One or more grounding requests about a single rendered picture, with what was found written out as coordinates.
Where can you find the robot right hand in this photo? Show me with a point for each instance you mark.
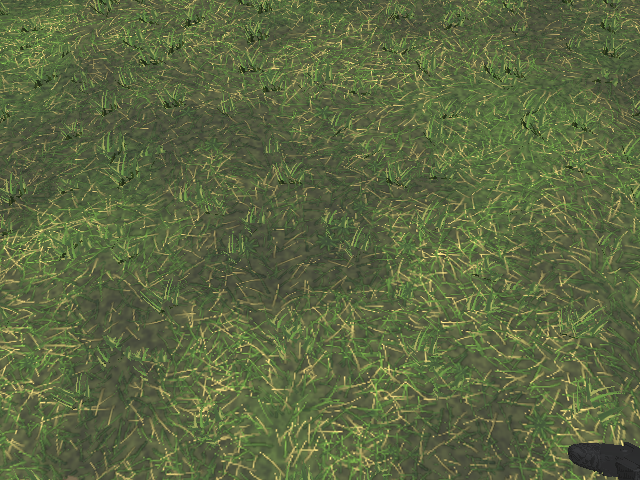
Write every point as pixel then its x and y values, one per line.
pixel 613 460

